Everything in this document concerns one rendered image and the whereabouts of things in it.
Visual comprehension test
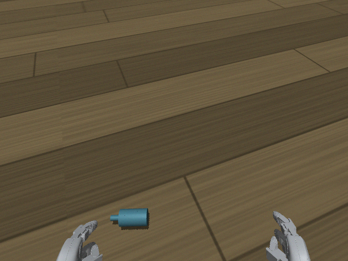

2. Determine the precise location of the right robot hand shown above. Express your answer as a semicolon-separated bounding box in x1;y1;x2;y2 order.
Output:
266;211;310;261

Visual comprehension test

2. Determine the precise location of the left robot hand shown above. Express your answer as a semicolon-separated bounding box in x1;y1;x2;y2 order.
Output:
56;220;102;261

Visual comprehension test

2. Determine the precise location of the bottle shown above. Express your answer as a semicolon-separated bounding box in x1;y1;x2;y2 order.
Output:
110;208;148;227

